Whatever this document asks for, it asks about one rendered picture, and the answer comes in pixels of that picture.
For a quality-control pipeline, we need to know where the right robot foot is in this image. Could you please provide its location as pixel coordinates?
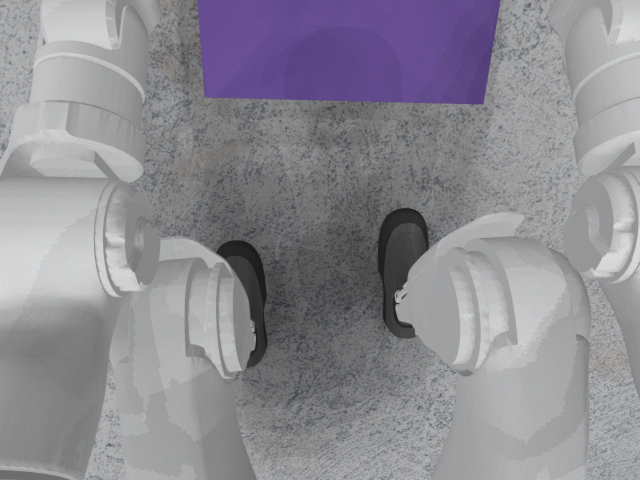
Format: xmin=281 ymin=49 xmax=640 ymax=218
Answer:
xmin=378 ymin=208 xmax=429 ymax=339

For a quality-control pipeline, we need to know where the robot left shin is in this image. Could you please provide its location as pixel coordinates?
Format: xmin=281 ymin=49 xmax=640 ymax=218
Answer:
xmin=109 ymin=236 xmax=256 ymax=369

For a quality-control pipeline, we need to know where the left robot forearm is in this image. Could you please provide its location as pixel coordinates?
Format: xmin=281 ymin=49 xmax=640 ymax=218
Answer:
xmin=0 ymin=0 xmax=161 ymax=183

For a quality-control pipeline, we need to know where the right robot upper arm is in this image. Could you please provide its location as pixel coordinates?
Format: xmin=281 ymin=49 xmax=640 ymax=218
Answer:
xmin=562 ymin=166 xmax=640 ymax=399

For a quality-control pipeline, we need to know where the left robot upper arm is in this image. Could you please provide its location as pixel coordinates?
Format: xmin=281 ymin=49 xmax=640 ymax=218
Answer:
xmin=0 ymin=176 xmax=160 ymax=480

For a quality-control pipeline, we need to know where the carton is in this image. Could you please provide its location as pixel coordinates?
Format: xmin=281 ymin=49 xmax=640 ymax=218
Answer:
xmin=197 ymin=0 xmax=501 ymax=104

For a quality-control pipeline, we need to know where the right robot forearm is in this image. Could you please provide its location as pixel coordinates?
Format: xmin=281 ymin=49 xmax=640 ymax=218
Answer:
xmin=548 ymin=0 xmax=640 ymax=178

